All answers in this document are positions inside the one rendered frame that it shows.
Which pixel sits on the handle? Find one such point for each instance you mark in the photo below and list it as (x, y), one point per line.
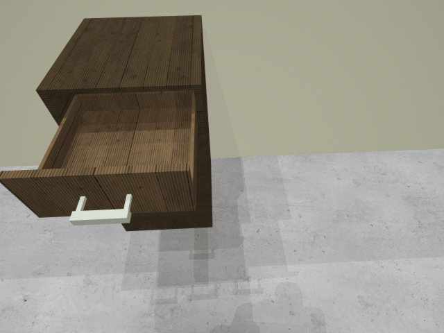
(96, 217)

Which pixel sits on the cabinet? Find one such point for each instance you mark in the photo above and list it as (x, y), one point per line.
(139, 54)

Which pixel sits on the drawer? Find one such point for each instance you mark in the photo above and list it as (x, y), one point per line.
(113, 144)

